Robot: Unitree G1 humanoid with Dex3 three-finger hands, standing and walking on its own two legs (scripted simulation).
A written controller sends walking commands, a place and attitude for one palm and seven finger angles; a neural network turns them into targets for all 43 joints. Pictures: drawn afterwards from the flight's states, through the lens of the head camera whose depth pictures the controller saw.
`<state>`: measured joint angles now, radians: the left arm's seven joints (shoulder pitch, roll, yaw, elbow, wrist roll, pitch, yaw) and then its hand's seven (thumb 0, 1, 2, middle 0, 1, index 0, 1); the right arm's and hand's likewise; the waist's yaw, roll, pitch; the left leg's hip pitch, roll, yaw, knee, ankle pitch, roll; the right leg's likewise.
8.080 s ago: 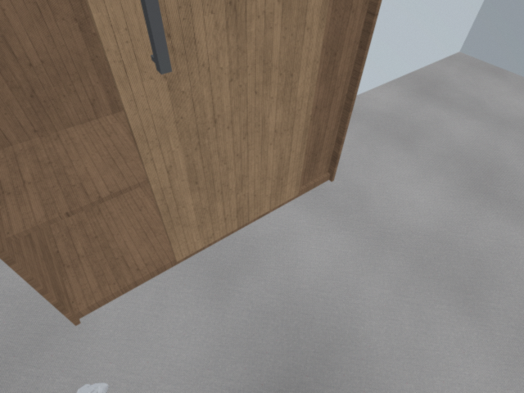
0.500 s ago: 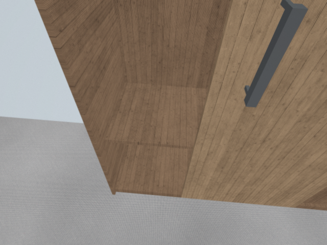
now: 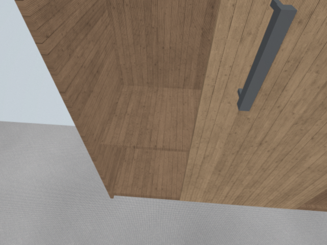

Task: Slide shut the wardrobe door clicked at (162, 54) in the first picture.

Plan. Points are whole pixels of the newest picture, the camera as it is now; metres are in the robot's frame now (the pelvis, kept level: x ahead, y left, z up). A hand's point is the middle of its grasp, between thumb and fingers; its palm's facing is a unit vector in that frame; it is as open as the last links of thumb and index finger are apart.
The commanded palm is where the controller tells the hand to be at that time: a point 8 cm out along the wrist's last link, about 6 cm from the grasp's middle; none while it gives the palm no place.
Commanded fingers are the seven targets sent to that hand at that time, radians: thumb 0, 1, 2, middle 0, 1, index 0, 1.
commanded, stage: come to a stop and stand still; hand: right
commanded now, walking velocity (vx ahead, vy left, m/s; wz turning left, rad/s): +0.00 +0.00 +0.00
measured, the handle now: (257, 61) +0.46 -0.18 +0.24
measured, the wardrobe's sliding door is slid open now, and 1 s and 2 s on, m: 0.41 0.41 0.41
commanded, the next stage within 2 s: look again from close up in 0.26 s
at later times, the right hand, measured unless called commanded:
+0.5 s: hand out of the picture -0.02 -0.19 -0.18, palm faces +0.01 +0.98 -0.21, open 7.4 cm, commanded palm none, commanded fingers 0.00 -0.90 -0.90 0.20 0.30 0.20 0.30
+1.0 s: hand out of the picture -0.04 -0.22 -0.18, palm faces +0.00 +0.98 -0.20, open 7.4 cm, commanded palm none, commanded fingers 0.00 -0.90 -0.90 0.20 0.30 0.20 0.30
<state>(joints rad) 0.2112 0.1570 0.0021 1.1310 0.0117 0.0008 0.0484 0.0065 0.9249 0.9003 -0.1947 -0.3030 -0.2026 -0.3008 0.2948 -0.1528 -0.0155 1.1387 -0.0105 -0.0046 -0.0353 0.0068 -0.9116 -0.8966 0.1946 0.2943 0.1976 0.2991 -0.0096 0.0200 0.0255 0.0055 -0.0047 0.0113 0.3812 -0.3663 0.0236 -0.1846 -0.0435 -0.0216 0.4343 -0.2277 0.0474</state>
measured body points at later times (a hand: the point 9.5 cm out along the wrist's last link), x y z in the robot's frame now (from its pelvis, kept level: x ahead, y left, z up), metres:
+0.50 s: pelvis -0.02 -0.02 -0.01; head +0.01 -0.02 +0.44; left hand -0.01 +0.21 -0.17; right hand -0.02 -0.24 -0.16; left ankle -0.10 +0.10 -0.74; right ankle +0.00 -0.15 -0.74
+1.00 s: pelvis -0.03 -0.04 +0.00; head -0.02 -0.05 +0.45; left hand -0.01 +0.19 -0.16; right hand -0.04 -0.27 -0.17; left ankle -0.10 +0.10 -0.74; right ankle +0.00 -0.15 -0.74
